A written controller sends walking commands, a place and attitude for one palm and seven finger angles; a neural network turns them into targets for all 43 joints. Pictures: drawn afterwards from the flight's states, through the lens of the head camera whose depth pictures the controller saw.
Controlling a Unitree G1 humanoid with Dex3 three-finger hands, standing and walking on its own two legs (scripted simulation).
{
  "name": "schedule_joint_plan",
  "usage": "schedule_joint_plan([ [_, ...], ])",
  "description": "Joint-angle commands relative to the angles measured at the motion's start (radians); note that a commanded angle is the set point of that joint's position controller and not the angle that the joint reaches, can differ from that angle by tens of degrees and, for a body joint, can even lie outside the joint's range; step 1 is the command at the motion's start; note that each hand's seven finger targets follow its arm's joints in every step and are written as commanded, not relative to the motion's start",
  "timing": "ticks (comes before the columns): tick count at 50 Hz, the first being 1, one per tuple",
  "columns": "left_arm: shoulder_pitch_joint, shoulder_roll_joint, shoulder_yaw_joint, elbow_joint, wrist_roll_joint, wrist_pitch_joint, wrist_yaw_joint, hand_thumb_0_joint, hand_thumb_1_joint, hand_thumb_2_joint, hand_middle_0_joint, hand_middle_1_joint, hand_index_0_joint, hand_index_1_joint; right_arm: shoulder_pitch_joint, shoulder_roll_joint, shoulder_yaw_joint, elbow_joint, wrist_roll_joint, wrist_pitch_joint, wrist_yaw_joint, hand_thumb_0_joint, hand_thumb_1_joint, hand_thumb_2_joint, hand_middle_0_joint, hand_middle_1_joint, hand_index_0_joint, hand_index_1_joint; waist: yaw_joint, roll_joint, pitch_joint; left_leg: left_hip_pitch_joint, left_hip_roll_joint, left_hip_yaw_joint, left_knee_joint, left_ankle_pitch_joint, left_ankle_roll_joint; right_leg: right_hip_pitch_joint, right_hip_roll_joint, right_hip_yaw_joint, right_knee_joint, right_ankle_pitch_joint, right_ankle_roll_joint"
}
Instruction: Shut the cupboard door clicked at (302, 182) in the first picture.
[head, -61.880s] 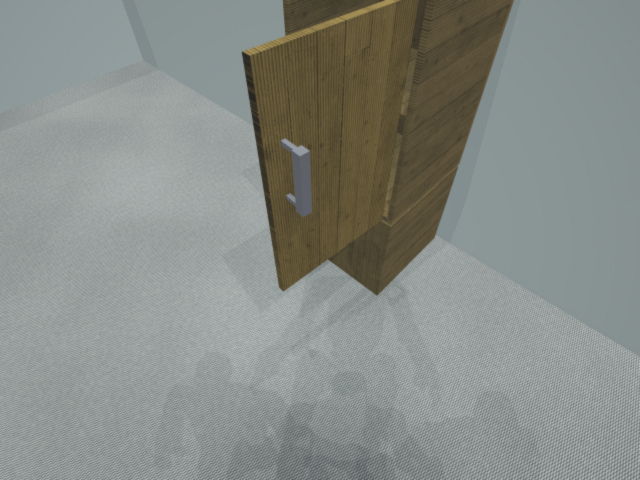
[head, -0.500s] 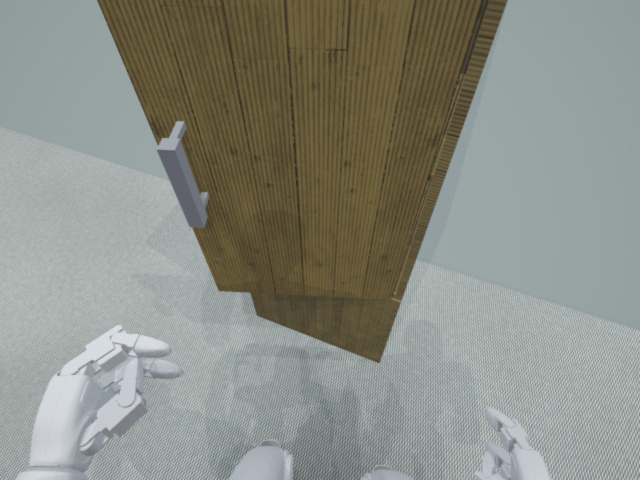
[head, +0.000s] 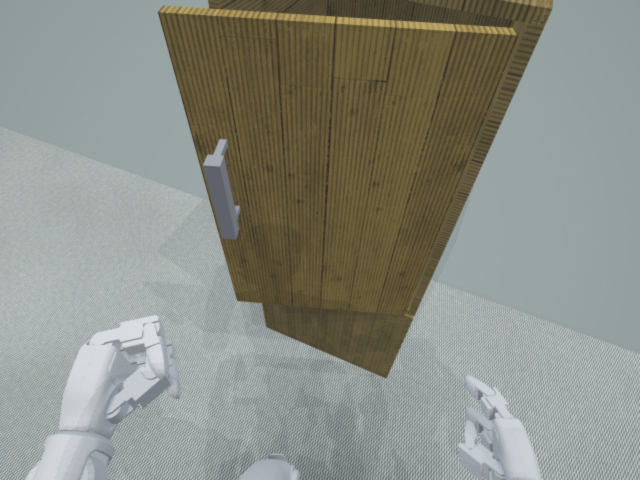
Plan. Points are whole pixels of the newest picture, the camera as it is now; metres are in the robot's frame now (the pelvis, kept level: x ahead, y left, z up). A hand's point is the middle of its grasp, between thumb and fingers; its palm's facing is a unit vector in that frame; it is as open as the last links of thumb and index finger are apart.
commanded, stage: raise the hand and make a fist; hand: left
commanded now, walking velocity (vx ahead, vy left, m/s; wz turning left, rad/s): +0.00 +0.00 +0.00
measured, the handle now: (226, 191) +0.48 +0.18 +0.08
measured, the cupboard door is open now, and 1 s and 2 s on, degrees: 19 19 19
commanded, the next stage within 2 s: bring the fist close to the handle in 0.58 s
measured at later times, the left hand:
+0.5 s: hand (170, 355) +0.23 +0.18 +0.08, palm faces +0.02 -1.00 -0.04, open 3.1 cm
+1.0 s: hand (192, 314) +0.28 +0.17 +0.08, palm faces +0.01 -1.00 -0.05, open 3.1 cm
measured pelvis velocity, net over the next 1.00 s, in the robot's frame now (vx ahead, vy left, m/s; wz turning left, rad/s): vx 0.00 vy -0.02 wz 0.00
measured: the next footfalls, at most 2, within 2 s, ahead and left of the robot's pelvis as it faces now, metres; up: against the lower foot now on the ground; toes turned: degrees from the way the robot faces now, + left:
none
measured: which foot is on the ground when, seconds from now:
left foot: down 0.00-1.00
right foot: down 0.00-1.00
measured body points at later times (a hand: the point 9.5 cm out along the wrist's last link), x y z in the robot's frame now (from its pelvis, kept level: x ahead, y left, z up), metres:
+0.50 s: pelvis +0.00 -0.01 +0.01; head +0.04 +0.00 +0.46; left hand +0.22 +0.23 +0.09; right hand +0.17 -0.24 -0.06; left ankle +0.05 +0.07 -0.68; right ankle -0.01 -0.10 -0.68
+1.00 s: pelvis +0.00 -0.02 +0.01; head +0.04 -0.03 +0.46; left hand +0.27 +0.22 +0.09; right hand +0.17 -0.26 -0.07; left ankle +0.05 +0.07 -0.68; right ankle -0.01 -0.10 -0.68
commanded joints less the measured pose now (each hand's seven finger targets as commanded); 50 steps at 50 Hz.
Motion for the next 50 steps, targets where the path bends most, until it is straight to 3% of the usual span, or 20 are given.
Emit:
schedule_joint_plan([
  [1, -0.092, 0.124, 0.081, -0.205, -0.020, -0.051, -0.004, 0.000, 0.900, 0.900, -1.300, -1.500, -1.300, -1.500, -0.030, -0.149, -0.070, -0.138, 0.003, -0.056, -0.018, 0.000, -0.900, -0.900, 0.200, 0.300, 0.200, 0.300, -0.012, 0.039, -0.120, 0.254, 0.019, -0.135, -0.223, 0.109, -0.046, -0.009, 0.021, 0.038, -0.149, 0.156, -0.003],
  [11, -0.130, 0.139, 0.104, -0.156, -0.034, -0.010, -0.019, 0.000, 0.900, 0.900, -1.300, -1.500, -1.300, -1.500, -0.035, -0.157, -0.067, -0.121, 0.008, -0.067, -0.019, 0.000, -0.900, -0.900, 0.200, 0.300, 0.200, 0.300, -0.001, 0.013, -0.114, 0.269, 0.011, -0.121, -0.248, 0.130, -0.044, 0.048, 0.015, 0.049, -0.192, 0.175, -0.001],
  [13, -0.123, 0.118, 0.090, -0.153, -0.042, -0.009, -0.025, 0.000, 0.900, 0.900, -1.300, -1.500, -1.300, -1.500, -0.036, -0.155, -0.069, -0.122, 0.009, -0.069, -0.017, 0.000, -0.900, -0.900, 0.200, 0.300, 0.200, 0.300, -0.004, 0.005, -0.110, 0.268, 0.008, -0.111, -0.244, 0.140, -0.044, 0.049, 0.012, 0.051, -0.197, 0.185, 0.002],
  [17, -0.126, 0.126, 0.099, -0.160, -0.040, -0.020, -0.018, 0.000, 0.900, 0.900, -1.300, -1.500, -1.300, -1.500, -0.034, -0.156, -0.072, -0.121, 0.006, -0.069, -0.014, 0.000, -0.900, -0.900, 0.200, 0.300, 0.200, 0.300, -0.003, -0.005, -0.120, 0.266, 0.005, -0.102, -0.235, 0.160, -0.041, 0.062, 0.010, 0.058, -0.197, 0.202, 0.003],
  [20, -0.139, 0.125, 0.092, -0.181, -0.034, -0.041, -0.012, 0.000, 0.900, 0.900, -1.300, -1.500, -1.300, -1.500, -0.033, -0.155, -0.072, -0.117, 0.006, -0.071, -0.011, 0.000, -0.900, -0.900, 0.200, 0.300, 0.200, 0.300, -0.005, 0.041, -0.121, 0.276, 0.006, -0.101, -0.231, 0.167, -0.044, 0.046, 0.011, 0.057, -0.187, 0.204, 0.001],
  [21, -0.141, 0.147, 0.110, -0.188, -0.030, -0.047, -0.006, 0.000, 0.900, 0.900, -1.300, -1.500, -1.300, -1.500, -0.031, -0.156, -0.075, -0.113, 0.003, -0.070, -0.011, 0.000, -0.900, -0.900, 0.200, 0.300, 0.200, 0.300, -0.002, 0.034, -0.128, 0.275, 0.006, -0.102, -0.228, 0.174, -0.043, 0.053, 0.012, 0.059, -0.183, 0.210, 0.000],
  [23, -0.135, 0.124, 0.092, -0.182, -0.030, -0.052, -0.006, 0.000, 0.900, 0.900, -1.300, -1.500, -1.300, -1.500, -0.035, -0.153, -0.073, -0.116, 0.005, -0.071, -0.009, 0.000, -0.900, -0.900, 0.200, 0.300, 0.200, 0.300, -0.005, 0.036, -0.122, 0.272, 0.005, -0.097, -0.226, 0.167, -0.042, 0.044, 0.010, 0.060, -0.183, 0.206, 0.001],
  [34, -0.136, 0.118, 0.087, -0.154, -0.037, -0.044, -0.021, 0.000, 0.900, 0.900, -1.300, -1.500, -1.300, -1.500, -0.035, -0.151, -0.073, -0.115, 0.009, -0.060, -0.013, 0.000, -0.900, -0.900, 0.200, 0.300, 0.200, 0.300, -0.011, -0.005, -0.114, 0.250, 0.000, -0.085, -0.211, 0.160, -0.035, 0.053, 0.007, 0.077, -0.197, 0.210, 0.009],
  [36, -0.239, 0.134, 0.084, -0.152, -0.031, -0.047, -0.017, 0.000, 0.900, 0.900, -1.300, -1.500, -1.300, -1.500, -0.034, -0.157, -0.070, -0.101, 0.006, -0.060, -0.018, 0.000, -0.900, -0.900, 0.200, 0.300, 0.200, 0.300, -0.029, -0.019, -0.100, 0.234, -0.002, -0.085, -0.196, 0.141, -0.030, 0.037, 0.006, 0.089, -0.203, 0.189, 0.012],
  [38, -0.292, 0.147, 0.109, -0.104, -0.033, -0.049, -0.017, 0.000, 0.900, 0.900, -1.300, -1.500, -1.300, -1.500, -0.032, -0.155, -0.070, -0.087, 0.006, -0.060, -0.020, 0.000, -0.900, -0.900, 0.200, 0.300, 0.200, 0.300, -0.031, -0.036, -0.111, 0.220, -0.003, -0.082, -0.188, 0.132, -0.031, 0.040, 0.001, 0.102, -0.209, 0.174, 0.014],
  [39, -0.294, 0.155, 0.125, -0.087, -0.034, -0.049, -0.020, 0.000, 0.900, 0.900, -1.300, -1.500, -1.300, -1.500, -0.038, -0.155, -0.072, -0.086, 0.008, -0.060, -0.022, 0.000, -0.900, -0.900, 0.200, 0.300, 0.200, 0.300, -0.021, -0.024, -0.121, 0.217, -0.004, -0.078, -0.186, 0.128, -0.032, 0.041, 0.001, 0.109, -0.211, 0.163, 0.014],
  [44, -0.415, 0.171, 0.129, -0.018, -0.037, -0.030, -0.039, 0.000, 0.900, 0.900, -1.300, -1.500, -1.300, -1.500, -0.040, -0.154, -0.069, -0.065, 0.014, -0.059, -0.025, 0.000, -0.900, -0.900, 0.200, 0.300, 0.200, 0.300, -0.022, 0.004, -0.156, 0.228, -0.007, -0.067, -0.180, 0.162, -0.030, 0.080, -0.010, 0.138, -0.225, 0.206, 0.019],
  [46, -0.436, 0.195, 0.152, 0.030, -0.039, -0.018, -0.043, 0.000, 0.900, 0.900, -1.300, -1.500, -1.300, -1.500, -0.033, -0.158, -0.069, -0.057, 0.014, -0.053, -0.026, 0.000, -0.900, -0.900, 0.200, 0.300, 0.200, 0.300, -0.018, -0.029, -0.164, 0.215, -0.005, -0.069, -0.177, 0.181, -0.029, 0.108, -0.014, 0.154, -0.231, 0.230, 0.026],
  [50, -0.511, 0.160, 0.122, 0.082, -0.041, -0.010, -0.049, 0.000, 0.900, 0.900, -1.300, -1.500, -1.300, -1.500, -0.037, -0.156, -0.070, -0.055, 0.018, -0.048, -0.023, 0.000, -0.900, -0.900, 0.200, 0.300, 0.200, 0.300, -0.018, -0.003, -0.170, 0.247, -0.005, -0.064, -0.195, 0.198, -0.030, 0.108, -0.015, 0.144, -0.232, 0.267, 0.026],
])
